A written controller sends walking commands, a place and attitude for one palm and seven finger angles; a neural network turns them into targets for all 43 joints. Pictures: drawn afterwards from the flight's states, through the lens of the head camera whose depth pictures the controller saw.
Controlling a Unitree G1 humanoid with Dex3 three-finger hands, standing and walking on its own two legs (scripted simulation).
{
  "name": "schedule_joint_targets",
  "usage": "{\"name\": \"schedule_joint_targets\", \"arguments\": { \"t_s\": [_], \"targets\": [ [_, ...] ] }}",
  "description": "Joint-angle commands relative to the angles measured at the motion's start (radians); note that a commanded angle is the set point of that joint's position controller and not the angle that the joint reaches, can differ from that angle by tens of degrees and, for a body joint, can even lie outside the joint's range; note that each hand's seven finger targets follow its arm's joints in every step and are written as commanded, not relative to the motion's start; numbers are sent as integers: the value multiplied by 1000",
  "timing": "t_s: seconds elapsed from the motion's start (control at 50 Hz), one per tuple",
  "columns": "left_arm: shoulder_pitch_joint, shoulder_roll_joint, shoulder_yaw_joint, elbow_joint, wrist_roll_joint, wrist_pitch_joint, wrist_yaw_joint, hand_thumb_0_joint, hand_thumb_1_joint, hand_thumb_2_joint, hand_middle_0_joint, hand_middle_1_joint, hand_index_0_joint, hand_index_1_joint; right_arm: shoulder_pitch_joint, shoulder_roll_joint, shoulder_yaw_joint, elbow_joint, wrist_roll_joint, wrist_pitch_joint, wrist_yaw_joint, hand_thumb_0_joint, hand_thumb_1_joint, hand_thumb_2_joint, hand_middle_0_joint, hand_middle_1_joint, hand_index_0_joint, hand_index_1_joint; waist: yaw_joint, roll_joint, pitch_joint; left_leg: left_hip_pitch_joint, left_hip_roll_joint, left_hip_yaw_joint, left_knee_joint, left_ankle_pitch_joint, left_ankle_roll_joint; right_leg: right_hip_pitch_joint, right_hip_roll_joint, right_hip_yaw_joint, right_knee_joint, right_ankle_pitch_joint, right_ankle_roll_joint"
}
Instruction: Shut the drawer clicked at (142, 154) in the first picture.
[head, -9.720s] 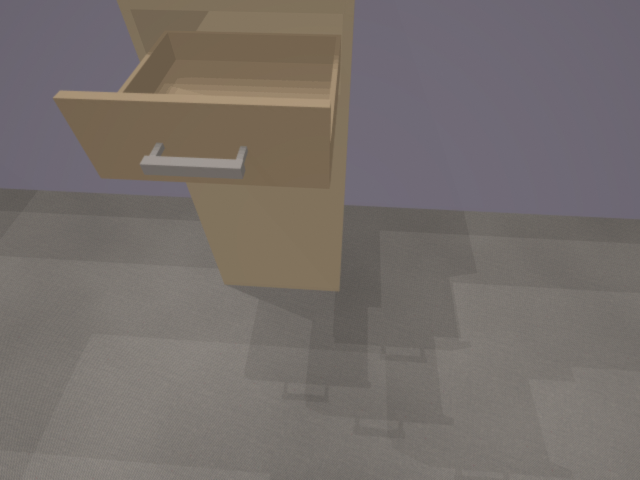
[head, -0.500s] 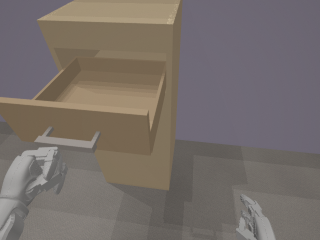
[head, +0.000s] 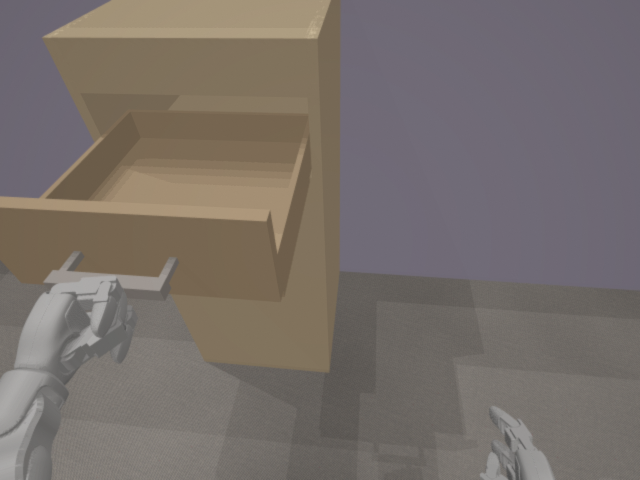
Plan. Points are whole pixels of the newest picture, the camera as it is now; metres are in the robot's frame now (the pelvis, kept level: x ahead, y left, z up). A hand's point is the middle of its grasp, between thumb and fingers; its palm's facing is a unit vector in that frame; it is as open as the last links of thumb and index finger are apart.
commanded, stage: bring the fist close to the handle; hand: left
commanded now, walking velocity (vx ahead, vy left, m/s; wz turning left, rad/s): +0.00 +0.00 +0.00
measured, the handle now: (115, 273) +0.32 +0.28 +0.12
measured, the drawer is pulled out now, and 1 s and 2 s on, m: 0.30 0.24 0.12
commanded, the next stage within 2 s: push the drawer shut in 0.12 s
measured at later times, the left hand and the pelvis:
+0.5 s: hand (116, 324) +0.25 +0.25 +0.12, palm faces +0.02 -1.00 -0.07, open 3.1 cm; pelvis +0.00 +0.00 +0.00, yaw +1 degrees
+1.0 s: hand (136, 284) +0.31 +0.25 +0.12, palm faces -0.01 -1.00 -0.05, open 3.1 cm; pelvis -0.02 +0.01 +0.00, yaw +2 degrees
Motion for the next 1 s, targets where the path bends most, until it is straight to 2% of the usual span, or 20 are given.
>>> {"name": "schedule_joint_targets", "arguments": {
  "t_s": [0.0, 0.02, 0.06, 0.1, 0.16, 0.24, 0.34, 0.4, 0.48, 0.56, 0.62, 0.66, 0.68, 0.72, 0.78, 0.84, 0.9, 0.94, 0.96, 0.98],
  "targets": [
    [-138, 230, 125, -166, -37, -45, -25, 0, 900, 900, -1400, -1600, -1400, -1600, -130, -124, -48, -179, 11, -65, -11, 0, -900, -900, 200, 300, 200, 300, 23, -24, -95, 75, -4, -29, -54, 134, 23, -37, -37, 64, -108, 209, 51],
    [-143, 225, 119, -204, -40, -52, -29, 0, 900, 900, -1400, -1600, -1400, -1600, -135, -121, -48, -189, 11, -70, -10, 0, -900, -900, 200, 300, 200, 300, 25, 2, -120, 91, -5, -26, -46, 149, 25, -32, -39, 68, -103, 233, 51],
    [-160, 222, 112, -244, -45, -68, -29, 0, 900, 900, -1400, -1600, -1400, -1600, -131, -118, -47, -191, 8, -75, -11, 0, -900, -900, 200, 300, 200, 300, 18, -4, -134, 100, -4, -24, -34, 164, 26, -23, -37, 75, -101, 257, 54],
    [-196, 249, 132, -245, -46, -86, -30, 0, 900, 900, -1400, -1600, -1400, -1600, -120, -122, -50, -181, 9, -76, -15, 0, -900, -900, 200, 300, 200, 300, 8, 8, -132, 102, -3, -26, -29, 151, 26, -38, -38, 84, -105, 246, 57],
    [-200, 238, 125, -217, -49, -103, -31, 0, 900, 900, -1400, -1600, -1400, -1600, -116, -124, -51, -171, 10, -80, -18, 0, -900, -900, 200, 300, 200, 300, 3, -21, -102, 91, -2, -29, -25, 135, 27, -47, -38, 92, -110, 221, 60],
    [-200, 243, 126, -147, -45, -82, -46, 0, 900, 900, -1400, -1600, -1400, -1600, -114, -131, -53, -165, 14, -71, -23, 0, -900, -900, 200, 300, 200, 300, 1, -30, -90, 80, -2, -31, -28, 128, 27, -63, -40, 88, -109, 221, 63],
    [-338, 245, 97, -119, -43, -68, -56, 0, 900, 900, -1400, -1600, -1400, -1600, -120, -129, -48, -165, 18, -57, -33, 0, -900, -900, 200, 300, 200, 300, -14, -23, -90, 79, -3, -36, -29, 98, 28, -75, -42, 95, -115, 167, 63],
    [-361, 276, 124, -92, -41, -72, -51, 0, 900, 900, -1400, -1600, -1400, -1600, -116, -130, -47, -168, 15, -52, -35, 0, -900, -900, 200, 300, 200, 300, -3, -18, -127, 83, -2, -38, -27, 115, 27, -53, -41, 98, -104, 183, 57],
    [-441, 273, 110, -62, -39, -77, -52, 0, 900, 900, -1400, -1600, -1400, -1600, -108, -131, -46, -158, 17, -44, -38, 0, -900, -900, 200, 300, 200, 300, -16, -14, -140, 98, -1, -39, -24, 126, 27, -65, -37, 89, -96, 205, 56],
    [-522, 235, 51, -64, -34, -83, -52, 0, 900, 900, -1400, -1600, -1400, -1600, -111, -128, -42, -157, 17, -45, -42, 0, -900, -900, 200, 300, 200, 300, -24, 14, -134, 115, -2, -46, -34, 98, 28, -90, -32, 77, -98, 164, 47],
    [-572, 218, 22, -38, -25, -85, -46, 0, 900, 900, -1400, -1600, -1400, -1600, -109, -129, -41, -152, 17, -45, -45, 0, -900, -900, 200, 300, 200, 300, -34, -14, -134, 118, -1, -56, -46, 69, 28, -113, -30, 66, -98, 129, 46],
    [-633, 229, 15, 0, -17, -85, -37, 0, 900, 900, -1400, -1600, -1400, -1600, -105, -134, -38, -139, 17, -40, -50, 0, -900, -900, 200, 300, 200, 300, -42, -28, -106, 106, 2, -64, -53, 37, 29, -132, -28, 64, -105, 84, 43],
    [-655, 248, 29, 16, -13, -86, -33, 0, 900, 900, -1400, -1600, -1400, -1600, -106, -136, -40, -137, 19, -38, -51, 0, -900, -900, 200, 300, 200, 300, -43, -29, -111, 105, 2, -65, -55, 25, 28, -137, -30, 66, -107, 68, 43],
    [-714, 229, -3, 27, -5, -88, -29, 0, 900, 900, -1400, -1600, -1400, -1600, -111, -133, -36, -135, 21, -37, -54, 0, -900, -900, 200, 300, 200, 300, -50, 5, -114, 117, 1, -70, -65, -15, 26, -156, -31, 63, -109, 28, 40],
    [-777, 236, -14, 70, 6, -86, -19, 0, 900, 900, -1400, -1600, -1400, -1600, -106, -136, -34, -130, 22, -33, -57, 0, -900, -900, 200, 300, 200, 300, -53, -10, -133, 116, 4, -79, -73, -32, 25, -151, -30, 58, -102, 18, 36],
    [-825, 232, -29, 108, 16, -86, -14, 0, 900, 900, -1400, -1600, -1400, -1600, -103, -136, -30, -126, 20, -29, -56, 0, -900, -900, 200, 300, 200, 300, -53, 22, -153, 124, 1, -83, -77, -40, 22, -155, -33, 56, -97, 19, 32],
    [-866, 251, -15, 169, 20, -86, -4, 0, 900, 900, -1400, -1600, -1400, -1600, -94, -140, -30, -122, 21, -20, -54, 0, -900, -900, 200, 300, 200, 300, -53, -21, -158, 106, 4, -86, -76, -54, 23, -153, -32, 59, -98, 9, 33],
    [-890, 267, -5, 208, 25, -87, -3, 0, 900, 900, -1400, -1600, -1400, -1600, -90, -142, -30, -119, 20, -14, -52, 0, -900, -900, 200, 300, 200, 300, -52, 0, -160, 96, 3, -83, -76, -64, 20, -156, -34, 61, -96, -2, 31],
    [-906, 277, -7, 233, 31, -88, 0, 0, 900, 900, -1400, -1600, -1400, -1600, -81, -147, -28, -115, 19, -8, -51, 0, -900, -900, 200, 300, 200, 300, -55, -26, -158, 87, 5, -84, -74, -60, 22, -150, -31, 62, -94, -1, 30],
    [-926, 257, -24, 246, 32, -89, -2, 0, 900, 900, -1400, -1600, -1400, -1600, -85, -142, -27, -120, 21, -6, -49, 0, -900, -900, 200, 300, 200, 300, -57, -10, -154, 87, 4, -80, -72, -59, 22, -159, -33, 64, -95, 2, 30]
  ]
}}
